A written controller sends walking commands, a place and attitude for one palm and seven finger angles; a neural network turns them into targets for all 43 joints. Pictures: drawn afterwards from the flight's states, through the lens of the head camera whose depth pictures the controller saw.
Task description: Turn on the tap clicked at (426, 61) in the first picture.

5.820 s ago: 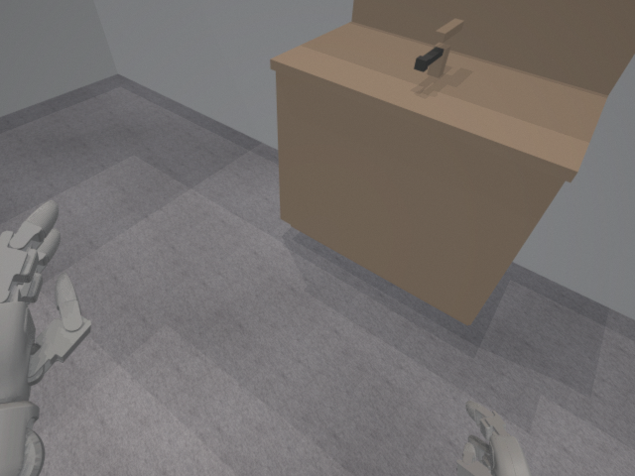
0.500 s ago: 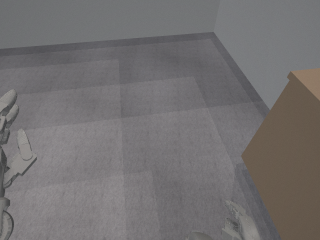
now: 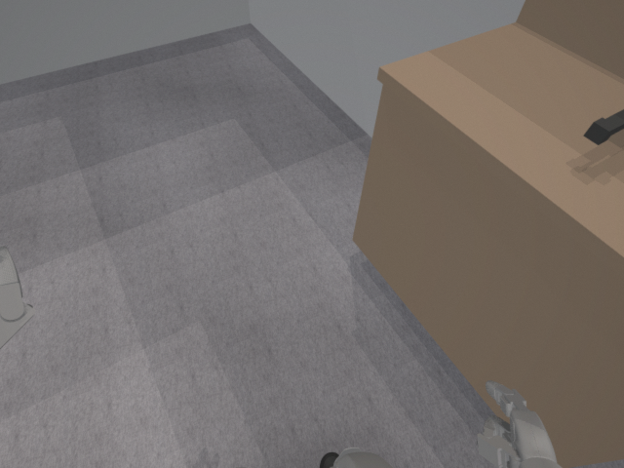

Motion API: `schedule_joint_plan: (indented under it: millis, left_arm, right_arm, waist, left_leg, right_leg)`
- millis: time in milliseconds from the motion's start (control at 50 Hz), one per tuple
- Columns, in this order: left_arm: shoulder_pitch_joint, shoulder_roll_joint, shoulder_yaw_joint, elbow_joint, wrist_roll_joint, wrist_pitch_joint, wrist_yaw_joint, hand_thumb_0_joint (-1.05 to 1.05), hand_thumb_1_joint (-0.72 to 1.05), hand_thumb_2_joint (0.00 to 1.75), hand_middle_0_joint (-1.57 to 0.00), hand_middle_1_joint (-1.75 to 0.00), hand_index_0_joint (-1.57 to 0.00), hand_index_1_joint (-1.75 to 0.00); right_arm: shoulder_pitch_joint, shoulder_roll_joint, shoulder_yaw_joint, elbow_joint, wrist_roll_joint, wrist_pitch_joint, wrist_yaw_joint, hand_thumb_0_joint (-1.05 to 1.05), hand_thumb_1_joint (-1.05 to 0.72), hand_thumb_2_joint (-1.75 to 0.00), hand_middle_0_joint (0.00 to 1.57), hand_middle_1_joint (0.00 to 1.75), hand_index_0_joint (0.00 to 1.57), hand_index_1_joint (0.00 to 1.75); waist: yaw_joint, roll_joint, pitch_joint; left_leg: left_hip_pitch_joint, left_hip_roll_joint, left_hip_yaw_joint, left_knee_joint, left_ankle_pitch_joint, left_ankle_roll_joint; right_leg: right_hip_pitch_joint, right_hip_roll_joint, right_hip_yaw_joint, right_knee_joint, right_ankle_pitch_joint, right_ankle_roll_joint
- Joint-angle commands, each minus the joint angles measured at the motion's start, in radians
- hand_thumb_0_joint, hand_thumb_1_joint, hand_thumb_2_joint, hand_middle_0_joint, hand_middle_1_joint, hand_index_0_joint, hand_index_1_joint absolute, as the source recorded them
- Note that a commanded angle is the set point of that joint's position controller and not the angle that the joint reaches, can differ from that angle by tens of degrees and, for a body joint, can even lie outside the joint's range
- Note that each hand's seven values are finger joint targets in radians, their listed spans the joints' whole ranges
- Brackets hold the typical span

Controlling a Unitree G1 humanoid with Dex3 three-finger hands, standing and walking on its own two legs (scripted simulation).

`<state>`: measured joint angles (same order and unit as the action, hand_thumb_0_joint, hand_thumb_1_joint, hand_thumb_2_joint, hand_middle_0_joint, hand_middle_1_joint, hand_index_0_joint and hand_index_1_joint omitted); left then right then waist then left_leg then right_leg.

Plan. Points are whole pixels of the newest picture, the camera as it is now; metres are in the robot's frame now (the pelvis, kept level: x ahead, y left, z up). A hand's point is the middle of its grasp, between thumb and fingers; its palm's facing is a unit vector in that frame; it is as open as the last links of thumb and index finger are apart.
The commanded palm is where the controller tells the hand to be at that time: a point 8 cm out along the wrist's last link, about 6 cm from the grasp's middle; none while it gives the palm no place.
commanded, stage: turn to face it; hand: left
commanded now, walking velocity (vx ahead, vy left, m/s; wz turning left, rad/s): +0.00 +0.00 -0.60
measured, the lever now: (600, 131) +0.62 -0.44 +0.08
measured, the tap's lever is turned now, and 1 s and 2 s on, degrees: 0 0 0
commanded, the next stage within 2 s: none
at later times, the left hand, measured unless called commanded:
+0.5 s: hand (236, 326) +0.21 +0.08 +0.18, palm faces +0.03 -0.82 -0.57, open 7.4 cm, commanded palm +0.17 +0.15 +0.19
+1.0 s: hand (339, 393) +0.17 +0.00 +0.18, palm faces -0.10 -0.88 -0.47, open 7.4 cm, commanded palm +0.14 +0.06 +0.19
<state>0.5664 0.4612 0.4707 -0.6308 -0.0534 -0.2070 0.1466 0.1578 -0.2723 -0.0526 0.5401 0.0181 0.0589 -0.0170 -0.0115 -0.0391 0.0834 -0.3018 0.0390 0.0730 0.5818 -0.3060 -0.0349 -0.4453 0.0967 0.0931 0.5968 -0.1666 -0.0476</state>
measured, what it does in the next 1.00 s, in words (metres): walks backwards, turning right: right foot, then left foot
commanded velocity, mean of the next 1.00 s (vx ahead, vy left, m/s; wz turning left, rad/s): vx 0.00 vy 0.00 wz -0.60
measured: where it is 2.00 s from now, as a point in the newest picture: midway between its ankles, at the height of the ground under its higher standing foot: outside the picture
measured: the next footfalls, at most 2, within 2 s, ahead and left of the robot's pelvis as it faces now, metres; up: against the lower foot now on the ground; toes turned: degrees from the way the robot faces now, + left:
right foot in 0.26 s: +0.01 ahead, -0.16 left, +0.00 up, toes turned -17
left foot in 0.74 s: -0.01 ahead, +0.08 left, +0.00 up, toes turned -22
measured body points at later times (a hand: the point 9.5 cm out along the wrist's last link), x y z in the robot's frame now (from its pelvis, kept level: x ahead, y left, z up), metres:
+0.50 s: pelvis -0.07 -0.07 +0.01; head -0.01 -0.11 +0.45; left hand +0.21 +0.12 +0.21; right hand +0.00 -0.35 -0.11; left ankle -0.04 +0.08 -0.65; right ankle -0.03 -0.15 -0.72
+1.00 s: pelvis -0.15 -0.07 -0.01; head -0.14 -0.11 +0.44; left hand +0.16 +0.05 +0.20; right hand -0.10 -0.32 -0.11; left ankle -0.05 +0.09 -0.72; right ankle -0.18 -0.17 -0.73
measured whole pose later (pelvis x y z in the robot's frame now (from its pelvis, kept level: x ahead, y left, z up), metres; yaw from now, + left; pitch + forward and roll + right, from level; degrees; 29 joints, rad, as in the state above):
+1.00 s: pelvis -0.15 -0.07 -0.01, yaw -37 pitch -2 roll +0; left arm 0.39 0.36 0.35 -0.51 -0.02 -0.17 0.14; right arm 0.20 -0.14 0.04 0.51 0.02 -0.03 0.01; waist 0.07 0.07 0.11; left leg -0.28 0.24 0.17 0.71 -0.36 -0.11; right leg -0.35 -0.01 -0.09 0.70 -0.30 0.02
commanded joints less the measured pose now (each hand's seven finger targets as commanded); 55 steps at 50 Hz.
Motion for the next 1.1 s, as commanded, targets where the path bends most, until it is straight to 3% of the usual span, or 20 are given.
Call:
schedule_joint_plan:
  millis: [0,80,220,240,260,280,300,360,560,660,700,740,780,860,920,960,980,1000,1040,1080]
  left_arm:
    - [-0.091,0.101,0.057,-0.117,0.031,-0.039,0.011,0.00,0.90,0.90,-0.20,-0.30,-0.20,-0.30]
    - [-0.279,0.031,-0.079,-0.172,0.042,-0.035,0.001,0.00,0.90,0.90,-0.20,-0.30,-0.20,-0.30]
    - [-0.275,0.087,-0.014,-0.104,0.034,-0.026,0.011,0.00,0.90,0.90,-0.20,-0.30,-0.20,-0.30]
    - [-0.268,0.109,0.010,-0.093,0.034,-0.029,0.011,0.00,0.90,0.90,-0.20,-0.30,-0.20,-0.30]
    - [-0.190,0.156,0.060,-0.055,0.034,-0.030,0.019,0.00,0.90,0.90,-0.20,-0.30,-0.20,-0.30]
    - [-0.190,0.186,0.112,-0.071,0.011,-0.036,0.029,0.00,0.90,0.90,-0.20,-0.30,-0.20,-0.30]
    - [-0.145,0.154,0.091,-0.054,0.000,-0.023,0.015,0.00,0.90,0.90,-0.20,-0.30,-0.20,-0.30]
    - [0.015,0.135,0.133,-0.084,-0.024,-0.046,0.006,0.00,0.90,0.90,-0.20,-0.30,-0.20,-0.30]
    - [-0.025,0.114,0.067,-0.133,-0.015,-0.037,0.031,0.00,0.90,0.90,-0.20,-0.30,-0.20,-0.30]
    - [-0.094,0.103,0.034,-0.118,-0.004,-0.024,0.022,0.00,0.90,0.90,-0.20,-0.30,-0.20,-0.30]
    - [-0.135,0.103,0.023,-0.133,0.001,-0.040,0.010,0.00,0.90,0.90,-0.20,-0.30,-0.20,-0.30]
    - [-0.179,0.107,0.023,-0.155,0.024,-0.045,0.002,0.00,0.90,0.90,-0.20,-0.30,-0.20,-0.30]
    - [-0.176,0.112,0.048,-0.102,0.038,-0.050,0.001,0.00,0.90,0.90,-0.20,-0.30,-0.20,-0.30]
    - [-0.281,0.042,-0.056,-0.137,0.024,-0.043,-0.003,0.00,0.90,0.90,-0.20,-0.30,-0.20,-0.30]
    - [-0.318,0.039,-0.070,-0.088,0.032,-0.027,0.002,0.00,0.90,0.90,-0.20,-0.30,-0.20,-0.30]
    - [-0.322,0.093,-0.028,-0.052,0.040,-0.020,0.007,0.00,0.90,0.90,-0.20,-0.30,-0.20,-0.30]
    - [-0.307,0.137,0.009,-0.055,0.035,-0.025,0.016,0.00,0.90,0.90,-0.20,-0.30,-0.20,-0.30]
    - [-0.282,0.179,0.079,-0.050,0.018,-0.027,0.029,0.00,0.90,0.90,-0.20,-0.30,-0.20,-0.30]
    - [-0.200,0.169,0.081,-0.132,-0.003,-0.034,0.017,0.00,0.90,0.90,-0.20,-0.30,-0.20,-0.30]
    - [-0.044,0.153,0.121,-0.169,-0.020,-0.058,0.019,0.00,0.90,0.90,-0.20,-0.30,-0.20,-0.30]
  right_arm:
    - [-0.055,-0.062,-0.009,-0.159,0.002,-0.057,-0.021,0.00,-0.90,-0.90,0.20,0.30,0.20,0.30]
    - [-0.047,-0.066,-0.007,-0.145,0.008,-0.095,-0.001,0.00,-0.90,-0.90,0.20,0.30,0.20,0.30]
    - [0.006,-0.064,-0.002,-0.147,0.005,-0.144,0.019,0.00,-0.90,-0.90,0.20,0.30,0.20,0.30]
    - [0.019,-0.046,-0.002,-0.143,0.008,-0.141,0.023,0.00,-0.90,-0.90,0.20,0.30,0.20,0.30]
    - [-0.003,-0.018,0.004,-0.164,0.006,-0.132,0.019,0.00,-0.90,-0.90,0.20,0.30,0.20,0.30]
    - [-0.074,-0.008,0.027,-0.162,-0.007,-0.126,0.014,0.00,-0.90,-0.90,0.20,0.30,0.20,0.30]
    - [-0.066,-0.021,0.005,-0.155,0.009,-0.111,0.014,0.00,-0.90,-0.90,0.20,0.30,0.20,0.30]
    - [-0.086,0.013,0.033,-0.139,0.000,-0.054,0.023,0.00,-0.90,-0.90,0.20,0.30,0.20,0.30]
    - [-0.083,-0.054,-0.003,-0.143,0.002,-0.036,0.001,0.00,-0.90,-0.90,0.20,0.30,0.20,0.30]
    - [-0.052,-0.063,-0.001,-0.146,0.003,-0.020,0.001,0.00,-0.90,-0.90,0.20,0.30,0.20,0.30]
    - [-0.034,-0.073,-0.001,-0.153,-0.005,-0.026,-0.006,0.00,-0.90,-0.90,0.20,0.30,0.20,0.30]
    - [-0.054,-0.072,-0.003,-0.176,-0.005,-0.044,-0.016,0.00,-0.90,-0.90,0.20,0.30,0.20,0.30]
    - [-0.070,-0.038,-0.003,-0.156,-0.002,-0.069,-0.011,0.00,-0.90,-0.90,0.20,0.30,0.20,0.30]
    - [-0.030,-0.058,0.000,-0.157,0.018,-0.103,0.008,0.00,-0.90,-0.90,0.20,0.30,0.20,0.30]
    - [0.013,-0.079,-0.004,-0.152,0.009,-0.129,0.014,0.00,-0.90,-0.90,0.20,0.30,0.20,0.30]
    - [0.019,-0.060,-0.004,-0.146,0.013,-0.138,0.012,0.00,-0.90,-0.90,0.20,0.30,0.20,0.30]
    - [-0.025,-0.025,0.010,-0.166,0.011,-0.136,0.007,0.00,-0.90,-0.90,0.20,0.30,0.20,0.30]
    - [-0.083,-0.019,0.023,-0.166,-0.001,-0.132,-0.002,0.00,-0.90,-0.90,0.20,0.30,0.20,0.30]
    - [-0.071,-0.016,0.010,-0.164,0.005,-0.100,0.007,0.00,-0.90,-0.90,0.20,0.30,0.20,0.30]
    - [-0.086,0.008,0.037,-0.151,-0.002,-0.067,0.017,0.00,-0.90,-0.90,0.20,0.30,0.20,0.30]
  waist:
    - [0.034,0.314,-0.152]
    - [0.030,0.296,-0.039]
    - [0.035,0.235,-0.121]
    - [0.028,0.069,-0.146]
    - [0.042,-0.194,-0.169]
    - [0.060,-0.244,-0.180]
    - [0.042,-0.214,-0.221]
    - [0.036,-0.044,-0.279]
    - [0.046,-0.051,-0.253]
    - [0.036,-0.038,-0.236]
    - [0.022,0.058,-0.194]
    - [0.035,0.328,-0.128]
    - [0.049,0.290,-0.094]
    - [0.042,0.320,-0.033]
    - [0.029,0.244,-0.077]
    - [0.028,0.033,-0.128]
    - [0.041,-0.232,-0.140]
    - [0.062,-0.292,-0.147]
    - [0.048,-0.156,-0.192]
    - [0.046,-0.007,-0.285]
  left_leg:
    - [0.100,0.434,-0.289,-0.298,0.164,0.197]
    - [-0.007,0.349,-0.010,-0.240,0.186,0.136]
    - [-0.020,0.286,0.082,0.030,0.124,0.035]
    - [-0.039,0.217,0.114,0.204,0.035,-0.002]
    - [-0.236,0.076,0.103,0.427,-0.273,-0.046]
    - [-0.329,0.055,-0.001,0.596,-0.342,-0.057]
    - [-0.288,0.078,-0.099,0.656,-0.266,-0.051]
    - [-0.370,0.083,-0.107,0.675,-0.135,-0.068]
    - [-0.115,0.018,-0.056,0.216,-0.165,-0.036]
    - [0.091,0.005,-0.036,-0.056,-0.119,-0.003]
    - [0.252,0.104,-0.100,-0.238,-0.121,0.059]
    - [0.172,0.417,-0.316,-0.339,0.007,0.206]
    - [-0.038,0.412,-0.169,-0.337,-0.028,0.204]
    - [0.017,0.322,0.089,-0.197,0.161,0.098]
    - [0.016,0.306,0.066,-0.061,0.219,0.057]
    - [-0.004,0.213,0.104,0.215,0.105,0.007]
    - [-0.211,0.072,0.097,0.432,-0.247,-0.038]
    - [-0.272,0.048,-0.008,0.598,-0.343,-0.048]
    - [-0.256,0.078,-0.116,0.668,-0.218,-0.047]
    - [-0.267,0.070,-0.100,0.560,-0.162,-0.049]
  right_leg:
    - [-0.136,-0.065,-0.050,0.536,-0.350,0.083]
    - [-0.084,-0.140,-0.112,0.477,-0.287,0.108]
    - [0.268,-0.104,-0.226,-0.056,-0.114,0.094]
    - [0.296,-0.192,-0.101,-0.151,0.016,0.045]
    - [0.379,-0.368,0.246,-0.203,0.375,-0.066]
    - [0.397,-0.458,0.331,-0.217,0.594,-0.124]
    - [0.350,-0.422,0.346,-0.232,0.434,-0.105]
    - [0.461,-0.350,0.218,-0.148,0.416,-0.122]
    - [0.296,-0.321,0.308,-0.269,0.099,-0.131]
    - [0.148,-0.263,0.318,-0.281,-0.081,-0.066]
    - [-0.045,-0.155,0.246,-0.163,-0.184,0.009]
    - [-0.176,-0.031,-0.018,0.372,-0.293,0.085]
    - [-0.103,-0.087,-0.037,0.665,-0.267,0.097]
    - [-0.018,-0.122,-0.160,0.287,-0.294,0.107]
    - [0.172,-0.080,-0.230,0.044,-0.193,0.107]
    - [0.267,-0.167,-0.086,-0.150,0.053,0.044]
    - [0.360,-0.354,0.258,-0.206,0.402,-0.062]
    - [0.319,-0.452,0.369,-0.233,0.544,-0.126]
    - [0.312,-0.414,0.393,-0.242,0.226,-0.136]
    - [0.406,-0.353,0.256,-0.172,0.279,-0.143]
